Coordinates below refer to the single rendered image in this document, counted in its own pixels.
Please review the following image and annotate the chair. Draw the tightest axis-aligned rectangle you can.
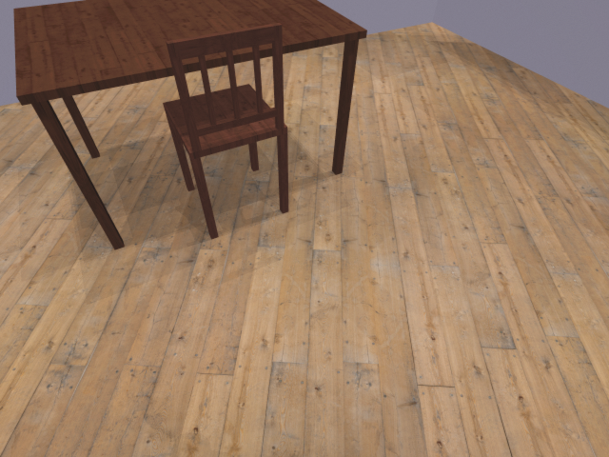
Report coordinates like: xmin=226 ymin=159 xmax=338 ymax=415
xmin=163 ymin=23 xmax=288 ymax=240

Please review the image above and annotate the table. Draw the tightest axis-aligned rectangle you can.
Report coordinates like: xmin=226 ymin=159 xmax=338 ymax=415
xmin=13 ymin=0 xmax=367 ymax=249

